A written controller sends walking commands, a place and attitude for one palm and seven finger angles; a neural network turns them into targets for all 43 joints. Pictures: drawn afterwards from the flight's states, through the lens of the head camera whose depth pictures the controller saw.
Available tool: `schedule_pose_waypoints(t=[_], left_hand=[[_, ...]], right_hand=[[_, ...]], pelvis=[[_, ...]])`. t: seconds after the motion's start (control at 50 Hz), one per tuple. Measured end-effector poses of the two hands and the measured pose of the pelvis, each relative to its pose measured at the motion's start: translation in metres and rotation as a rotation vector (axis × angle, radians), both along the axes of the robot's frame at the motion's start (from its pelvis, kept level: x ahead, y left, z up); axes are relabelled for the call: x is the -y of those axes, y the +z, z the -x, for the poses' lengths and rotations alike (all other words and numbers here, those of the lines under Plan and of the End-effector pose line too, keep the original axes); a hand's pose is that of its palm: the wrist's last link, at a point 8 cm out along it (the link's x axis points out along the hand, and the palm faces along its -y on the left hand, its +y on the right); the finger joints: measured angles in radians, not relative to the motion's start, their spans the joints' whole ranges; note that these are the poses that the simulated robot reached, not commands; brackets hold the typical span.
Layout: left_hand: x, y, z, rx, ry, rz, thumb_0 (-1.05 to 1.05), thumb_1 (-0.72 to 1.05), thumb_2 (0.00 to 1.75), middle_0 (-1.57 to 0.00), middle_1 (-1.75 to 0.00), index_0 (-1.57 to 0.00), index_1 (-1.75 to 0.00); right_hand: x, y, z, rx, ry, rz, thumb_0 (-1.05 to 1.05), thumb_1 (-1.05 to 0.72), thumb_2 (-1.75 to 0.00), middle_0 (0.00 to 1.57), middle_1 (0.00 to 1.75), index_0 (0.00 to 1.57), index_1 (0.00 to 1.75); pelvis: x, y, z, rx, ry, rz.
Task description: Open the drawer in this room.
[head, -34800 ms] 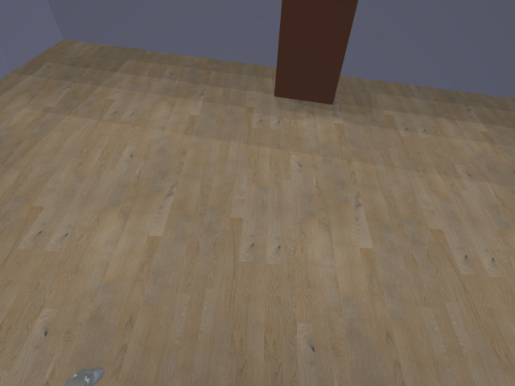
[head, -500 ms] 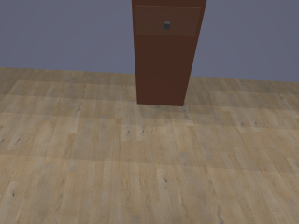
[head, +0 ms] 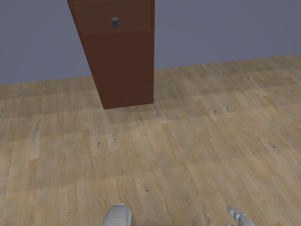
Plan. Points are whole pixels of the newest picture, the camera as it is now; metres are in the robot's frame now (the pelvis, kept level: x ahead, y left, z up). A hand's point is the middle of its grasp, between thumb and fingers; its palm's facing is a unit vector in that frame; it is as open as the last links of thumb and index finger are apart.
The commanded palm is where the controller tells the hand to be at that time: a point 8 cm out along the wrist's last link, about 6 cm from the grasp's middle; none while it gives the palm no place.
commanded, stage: walk to a spot facing it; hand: left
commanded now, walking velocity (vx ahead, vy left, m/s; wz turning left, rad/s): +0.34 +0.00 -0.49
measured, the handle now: (115, 20) +1.04 +0.30 +0.00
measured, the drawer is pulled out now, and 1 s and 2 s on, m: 0.00 0.00 0.00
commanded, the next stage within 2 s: turn to face it in 1.98 s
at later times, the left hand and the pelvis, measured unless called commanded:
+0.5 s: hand (93, 157) +0.34 +0.25 -0.16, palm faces -0.26 -0.94 -0.23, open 7.4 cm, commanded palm none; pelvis +0.19 +0.07 +0.00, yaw -17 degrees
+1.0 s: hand (135, 131) +0.46 +0.11 -0.16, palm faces -0.52 -0.82 -0.24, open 7.3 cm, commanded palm none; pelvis +0.27 +0.01 -0.01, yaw -33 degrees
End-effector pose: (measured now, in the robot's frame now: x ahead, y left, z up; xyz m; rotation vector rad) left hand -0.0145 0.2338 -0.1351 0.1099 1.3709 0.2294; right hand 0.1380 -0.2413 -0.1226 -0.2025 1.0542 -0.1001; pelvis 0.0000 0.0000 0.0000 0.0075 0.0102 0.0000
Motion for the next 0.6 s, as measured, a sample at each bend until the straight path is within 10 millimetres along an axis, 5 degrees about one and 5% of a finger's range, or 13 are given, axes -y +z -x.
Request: schedule_pose_waypoints(t=[0.14,0.24,0.32,0.42,0.5,0.6], left_hand=[[-0.022,-0.005,-0.054,-0.004,-0.024,0.031,0.00,0.91,0.90,-0.21,-0.30,-0.21,-0.30],[-0.059,-0.027,-0.108,-0.028,-0.062,0.041,0.00,0.90,0.90,-0.21,-0.30,-0.21,-0.30],[-0.081,-0.023,-0.178,-0.010,-0.171,0.026,0.00,0.91,0.90,-0.20,-0.30,-0.20,-0.30],[-0.087,-0.005,-0.283,0.088,-0.304,0.002,0.01,0.91,0.90,-0.20,-0.30,-0.20,-0.30],[-0.068,0.003,-0.361,0.159,-0.400,-0.002,0.00,0.91,0.90,-0.20,-0.30,-0.20,-0.30],[-0.012,0.004,-0.443,0.227,-0.538,0.025,0.00,0.91,0.90,-0.20,-0.30,-0.20,-0.30]], right_hand=[[-0.032,0.021,-0.089,0.116,0.023,0.005,0.00,-0.91,-0.90,0.20,0.30,0.19,0.30],[-0.059,0.013,-0.121,0.150,-0.007,0.026,0.00,-0.90,-0.90,0.20,0.30,0.20,0.30],[-0.068,0.009,-0.094,0.069,-0.118,0.019,0.00,-0.90,-0.89,0.20,0.30,0.20,0.30],[-0.068,0.005,-0.027,-0.129,-0.315,0.032,-0.01,-0.92,-0.89,0.20,0.30,0.20,0.30],[-0.069,0.004,0.025,-0.299,-0.433,0.035,-0.01,-0.93,-0.89,0.20,0.30,0.20,0.30],[-0.079,-0.002,0.068,-0.453,-0.558,-0.013,0.00,-0.92,-0.90,0.20,0.30,0.20,0.30]], pelvis=[[-0.026,0.000,-0.056,-0.004,-0.055,0.012],[-0.055,-0.016,-0.103,-0.001,-0.114,0.026],[-0.066,-0.009,-0.132,0.012,-0.186,0.029],[-0.071,0.002,-0.166,0.001,-0.250,0.038],[-0.068,0.003,-0.191,-0.005,-0.302,0.033],[-0.053,-0.003,-0.218,-0.005,-0.364,0.018]])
